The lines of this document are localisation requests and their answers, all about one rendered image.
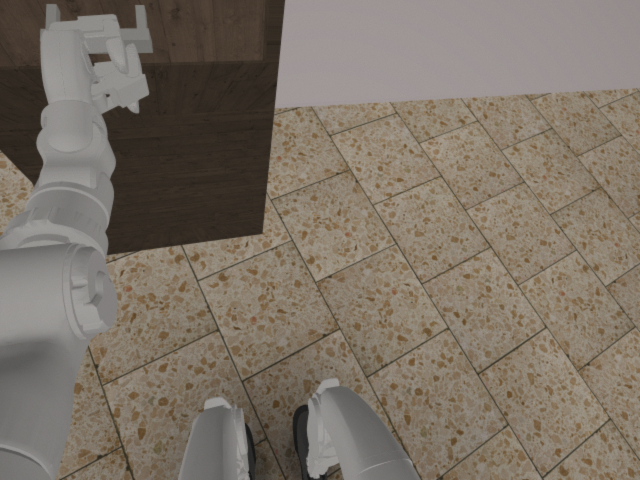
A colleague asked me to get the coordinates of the robot right thigh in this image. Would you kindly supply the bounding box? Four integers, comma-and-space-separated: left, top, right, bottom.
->
308, 386, 421, 480

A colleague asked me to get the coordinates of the cabinet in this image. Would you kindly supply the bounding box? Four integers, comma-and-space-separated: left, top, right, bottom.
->
0, 0, 285, 255

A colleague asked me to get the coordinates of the handle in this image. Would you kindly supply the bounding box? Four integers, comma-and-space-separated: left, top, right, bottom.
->
40, 4, 153, 54

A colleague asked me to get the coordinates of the left robot upper arm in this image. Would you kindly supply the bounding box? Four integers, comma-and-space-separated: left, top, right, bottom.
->
0, 242, 117, 480

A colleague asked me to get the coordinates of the left robot forearm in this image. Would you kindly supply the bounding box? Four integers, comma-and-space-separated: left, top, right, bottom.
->
0, 100, 116, 262

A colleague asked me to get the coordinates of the robot left hand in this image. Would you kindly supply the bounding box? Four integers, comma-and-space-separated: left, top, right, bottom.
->
40, 14, 149, 115

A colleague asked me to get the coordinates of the drawer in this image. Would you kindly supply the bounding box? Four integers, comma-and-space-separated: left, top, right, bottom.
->
0, 0, 265, 67

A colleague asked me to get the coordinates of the left robot shin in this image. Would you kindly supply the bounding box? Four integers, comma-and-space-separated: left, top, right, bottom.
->
192, 397, 250, 480

